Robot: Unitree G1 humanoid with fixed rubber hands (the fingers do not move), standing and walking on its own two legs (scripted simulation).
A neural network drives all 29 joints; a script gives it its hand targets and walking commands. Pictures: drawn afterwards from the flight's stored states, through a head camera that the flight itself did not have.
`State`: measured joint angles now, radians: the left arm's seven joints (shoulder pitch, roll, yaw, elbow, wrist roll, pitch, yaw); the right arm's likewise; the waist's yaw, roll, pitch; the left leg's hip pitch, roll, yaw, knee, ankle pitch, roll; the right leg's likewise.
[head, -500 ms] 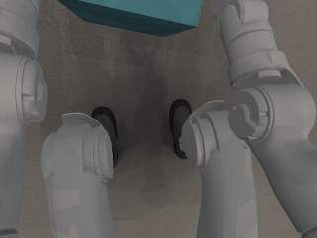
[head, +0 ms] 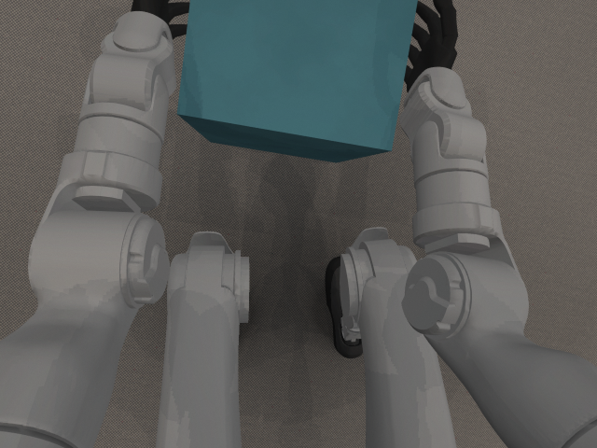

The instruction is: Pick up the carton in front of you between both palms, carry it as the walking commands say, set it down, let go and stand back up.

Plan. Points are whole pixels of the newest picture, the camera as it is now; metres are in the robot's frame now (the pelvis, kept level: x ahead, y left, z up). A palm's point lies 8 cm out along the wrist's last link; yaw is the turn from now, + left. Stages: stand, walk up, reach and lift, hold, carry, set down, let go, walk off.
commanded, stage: reach and lift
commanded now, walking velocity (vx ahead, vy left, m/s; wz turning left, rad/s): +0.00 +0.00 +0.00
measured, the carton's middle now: (291, 67) +0.54 +0.01 -0.16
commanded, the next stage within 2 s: none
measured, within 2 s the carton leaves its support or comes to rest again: neither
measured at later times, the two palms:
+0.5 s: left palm out of the picture +0.50 +0.16 +0.06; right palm (535, 37) +0.48 -0.14 +0.07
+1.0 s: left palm out of the picture +0.44 +0.15 +0.22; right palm out of the picture +0.44 -0.14 +0.23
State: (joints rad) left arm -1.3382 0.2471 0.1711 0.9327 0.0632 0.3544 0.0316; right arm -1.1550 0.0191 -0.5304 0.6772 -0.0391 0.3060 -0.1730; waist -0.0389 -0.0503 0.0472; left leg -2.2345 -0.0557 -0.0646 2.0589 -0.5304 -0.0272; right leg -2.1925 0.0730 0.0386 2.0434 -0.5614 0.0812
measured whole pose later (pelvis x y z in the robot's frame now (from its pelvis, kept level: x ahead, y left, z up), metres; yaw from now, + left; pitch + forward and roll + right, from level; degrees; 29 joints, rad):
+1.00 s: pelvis +0.05 +0.00 +0.25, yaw +2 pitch +28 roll +0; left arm -0.65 -0.08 0.36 0.61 0.25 0.41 0.01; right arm -0.61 0.14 -0.46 0.55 -0.22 0.37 -0.05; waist -0.02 -0.02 -0.21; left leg -1.27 -0.03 -0.05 1.20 -0.42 -0.01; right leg -1.25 0.04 0.07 1.20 -0.44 0.03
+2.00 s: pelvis +0.08 -0.01 +0.37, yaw +2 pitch -4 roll +0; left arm -0.34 -0.17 0.31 0.36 0.31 0.63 -0.02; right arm -0.36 0.18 -0.34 0.38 -0.31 0.59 0.01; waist 0.00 -0.01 0.03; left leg -0.19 -0.01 -0.06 0.46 -0.20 -0.01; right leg -0.17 0.02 0.07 0.47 -0.22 0.01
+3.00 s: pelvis +0.09 -0.01 +0.37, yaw +2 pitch -8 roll +0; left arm -0.27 -0.15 0.22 0.23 0.28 0.78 -0.01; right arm -0.30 0.16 -0.25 0.25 -0.28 0.74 0.01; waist 0.00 -0.01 0.04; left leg -0.07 -0.01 -0.06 0.38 -0.18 -0.01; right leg -0.05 0.01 0.07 0.39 -0.20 0.01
